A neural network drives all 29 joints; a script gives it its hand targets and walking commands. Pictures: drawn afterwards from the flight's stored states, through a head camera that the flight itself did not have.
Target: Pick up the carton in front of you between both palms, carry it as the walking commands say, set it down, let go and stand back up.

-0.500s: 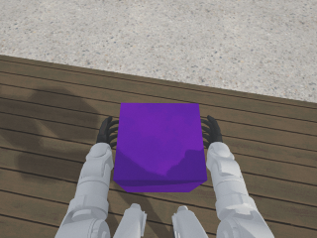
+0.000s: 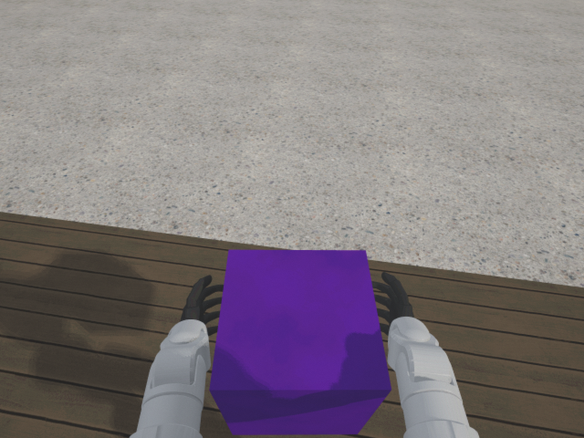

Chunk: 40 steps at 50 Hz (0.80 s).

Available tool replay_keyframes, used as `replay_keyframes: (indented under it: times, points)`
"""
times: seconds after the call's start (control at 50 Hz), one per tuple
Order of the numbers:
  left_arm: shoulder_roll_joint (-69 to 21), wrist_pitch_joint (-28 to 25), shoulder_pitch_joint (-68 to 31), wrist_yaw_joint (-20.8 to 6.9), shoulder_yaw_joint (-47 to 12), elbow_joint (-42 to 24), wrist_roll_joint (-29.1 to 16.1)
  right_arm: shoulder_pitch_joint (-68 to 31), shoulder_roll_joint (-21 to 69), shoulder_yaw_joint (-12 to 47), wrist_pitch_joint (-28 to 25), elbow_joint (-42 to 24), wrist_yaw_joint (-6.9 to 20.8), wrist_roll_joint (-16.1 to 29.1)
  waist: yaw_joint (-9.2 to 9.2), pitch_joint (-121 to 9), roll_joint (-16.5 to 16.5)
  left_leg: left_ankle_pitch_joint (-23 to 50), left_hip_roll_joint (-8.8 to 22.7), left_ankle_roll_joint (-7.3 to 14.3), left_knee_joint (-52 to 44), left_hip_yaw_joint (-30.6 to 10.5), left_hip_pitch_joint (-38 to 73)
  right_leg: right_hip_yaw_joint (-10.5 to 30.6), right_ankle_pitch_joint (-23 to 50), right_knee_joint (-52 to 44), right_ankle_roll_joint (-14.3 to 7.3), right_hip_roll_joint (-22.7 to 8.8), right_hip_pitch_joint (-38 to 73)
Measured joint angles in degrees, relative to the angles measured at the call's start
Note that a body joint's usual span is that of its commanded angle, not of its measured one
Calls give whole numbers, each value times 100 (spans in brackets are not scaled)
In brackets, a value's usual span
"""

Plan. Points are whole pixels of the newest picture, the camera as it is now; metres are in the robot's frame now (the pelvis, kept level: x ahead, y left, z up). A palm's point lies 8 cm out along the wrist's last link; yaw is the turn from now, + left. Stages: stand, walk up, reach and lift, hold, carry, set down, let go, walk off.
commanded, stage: reach and lift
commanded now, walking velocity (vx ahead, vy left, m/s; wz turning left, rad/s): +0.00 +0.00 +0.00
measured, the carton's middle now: (296, 346) +0.29 +0.00 -0.06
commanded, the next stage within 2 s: hold in 1.08 s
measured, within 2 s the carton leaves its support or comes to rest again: neither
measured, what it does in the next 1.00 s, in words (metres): stands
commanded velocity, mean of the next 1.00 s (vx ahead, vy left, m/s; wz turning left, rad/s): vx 0.00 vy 0.00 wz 0.00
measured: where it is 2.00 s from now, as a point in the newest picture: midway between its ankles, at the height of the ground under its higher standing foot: outside the picture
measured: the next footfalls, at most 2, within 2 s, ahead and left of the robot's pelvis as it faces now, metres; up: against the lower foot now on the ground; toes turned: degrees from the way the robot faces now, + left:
none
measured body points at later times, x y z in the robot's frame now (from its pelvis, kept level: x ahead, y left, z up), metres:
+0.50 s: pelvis -0.02 +0.00 +0.01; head -0.04 +0.00 +0.45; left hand +0.29 +0.15 +0.03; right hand +0.30 -0.15 +0.03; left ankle +0.01 +0.13 -0.73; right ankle +0.00 -0.13 -0.73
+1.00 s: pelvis +0.00 +0.00 +0.01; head -0.04 +0.00 +0.46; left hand +0.30 +0.15 +0.04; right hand +0.30 -0.15 +0.04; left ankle +0.01 +0.13 -0.73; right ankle +0.00 -0.13 -0.73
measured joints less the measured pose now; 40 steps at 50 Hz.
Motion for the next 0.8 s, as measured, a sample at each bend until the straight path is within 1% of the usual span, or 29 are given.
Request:
replay_keyframes:
  times: [0.08, 0.2, 0.36, 0.52, 0.8]
  points:
    - [-40, 389, -13, -54, -10, -186, 167, -46, 11, -11, 383, -147, 98, -167, -17, 147, 6, 129, 27, 9, -331, 6, 566, 14, 136, -335, -7, -23, 563]
    - [-106, 704, -320, -205, 228, -30, 492, -333, 79, -259, 682, 4, 233, -492, -4, 413, 1, 198, 38, 11, -406, 29, 871, 20, 206, -401, -5, -27, 860]
    - [-117, 732, -535, -247, 332, -110, 545, -559, 119, -376, 703, -69, 280, -573, -3, 687, 3, 235, 32, 5, -323, 39, 822, -2, 240, -320, 9, -31, 812]
    - [-133, 773, -569, -260, 344, -181, 563, -589, 123, -382, 753, -149, 297, -584, -11, 696, 1, 284, 37, 14, -465, 57, 926, -5, 285, -455, 13, -55, 912]
    - [-88, 990, -237, -232, 23, -563, 483, -264, 63, -55, 979, -528, 280, -495, -12, 659, 3, 328, 67, 28, -796, 70, 1257, -15, 338, -794, -5, -83, 1244]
